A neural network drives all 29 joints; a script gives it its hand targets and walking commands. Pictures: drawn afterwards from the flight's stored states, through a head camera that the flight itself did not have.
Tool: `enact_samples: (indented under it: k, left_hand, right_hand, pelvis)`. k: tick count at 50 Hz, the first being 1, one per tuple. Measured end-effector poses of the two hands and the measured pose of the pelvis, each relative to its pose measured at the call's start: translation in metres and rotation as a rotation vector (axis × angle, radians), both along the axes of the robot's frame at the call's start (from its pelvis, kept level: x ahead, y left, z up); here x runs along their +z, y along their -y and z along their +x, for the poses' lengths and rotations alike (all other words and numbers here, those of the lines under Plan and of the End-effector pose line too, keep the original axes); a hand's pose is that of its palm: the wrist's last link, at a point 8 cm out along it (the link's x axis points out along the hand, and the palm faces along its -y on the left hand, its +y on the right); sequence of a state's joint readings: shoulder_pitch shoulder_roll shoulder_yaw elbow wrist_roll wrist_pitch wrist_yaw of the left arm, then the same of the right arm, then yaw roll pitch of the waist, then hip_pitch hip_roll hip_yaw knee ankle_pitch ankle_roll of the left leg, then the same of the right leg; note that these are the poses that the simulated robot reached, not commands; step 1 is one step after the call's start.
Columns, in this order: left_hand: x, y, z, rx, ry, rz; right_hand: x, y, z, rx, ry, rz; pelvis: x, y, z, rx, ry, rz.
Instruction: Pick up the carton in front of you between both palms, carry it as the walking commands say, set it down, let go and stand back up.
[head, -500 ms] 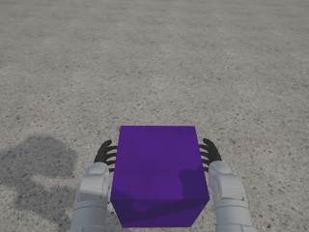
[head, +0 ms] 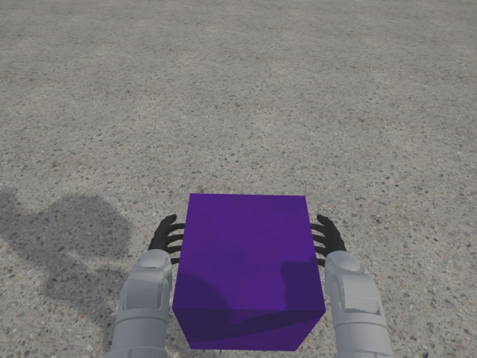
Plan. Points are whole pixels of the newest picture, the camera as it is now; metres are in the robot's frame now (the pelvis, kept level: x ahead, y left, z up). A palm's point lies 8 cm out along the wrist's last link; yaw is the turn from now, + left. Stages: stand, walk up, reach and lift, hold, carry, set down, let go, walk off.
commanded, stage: hold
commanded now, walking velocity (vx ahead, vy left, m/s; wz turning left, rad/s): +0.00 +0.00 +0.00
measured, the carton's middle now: (245, 276) +0.29 -0.01 -0.04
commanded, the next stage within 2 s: set down in 0.58 s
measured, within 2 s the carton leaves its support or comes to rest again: neither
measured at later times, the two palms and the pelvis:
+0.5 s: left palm (165, 264) +0.26 +0.13 +0.05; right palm (343, 248) +0.29 -0.17 +0.05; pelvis -0.01 -0.05 +0.00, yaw +5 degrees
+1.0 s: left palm (173, 258) +0.32 +0.13 -0.02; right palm (324, 248) +0.33 -0.17 -0.03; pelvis -0.01 -0.03 -0.02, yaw +4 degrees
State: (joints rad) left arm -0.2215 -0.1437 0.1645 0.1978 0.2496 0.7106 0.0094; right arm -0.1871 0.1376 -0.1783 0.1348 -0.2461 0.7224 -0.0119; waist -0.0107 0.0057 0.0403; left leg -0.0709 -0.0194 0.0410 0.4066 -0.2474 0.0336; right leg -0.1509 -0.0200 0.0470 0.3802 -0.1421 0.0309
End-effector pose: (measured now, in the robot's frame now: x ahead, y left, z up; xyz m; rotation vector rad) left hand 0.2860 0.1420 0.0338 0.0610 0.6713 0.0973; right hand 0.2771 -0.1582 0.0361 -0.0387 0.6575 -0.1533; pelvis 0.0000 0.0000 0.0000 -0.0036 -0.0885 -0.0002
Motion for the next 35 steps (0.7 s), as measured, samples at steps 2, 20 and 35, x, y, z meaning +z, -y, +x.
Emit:
enact_samples:
  k: [2,20,35]
  left_hand:
    - [0.000,-0.006,-0.008,0.035,0.000,0.001]
    - [0.013,0.011,-0.025,0.114,0.009,0.004]
    - [0.015,0.016,-0.013,0.131,0.008,-0.004]
  right_hand:
    - [0.001,-0.006,0.003,0.034,0.000,0.002]
    - [0.009,0.010,0.008,0.096,0.011,0.031]
    - [0.012,0.015,0.024,0.095,0.011,0.049]
  pelvis:
    - [0.000,0.003,-0.002,0.014,0.014,0.003]
    - [-0.001,0.040,-0.014,0.084,0.061,0.007]
    - [-0.001,0.049,-0.006,0.093,0.056,0.004]
